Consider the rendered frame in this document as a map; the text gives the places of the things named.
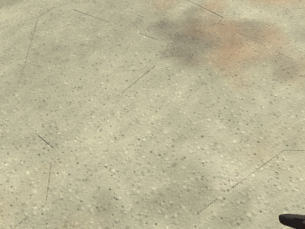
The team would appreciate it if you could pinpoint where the robot right hand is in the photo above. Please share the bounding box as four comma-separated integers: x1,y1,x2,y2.
278,214,305,229

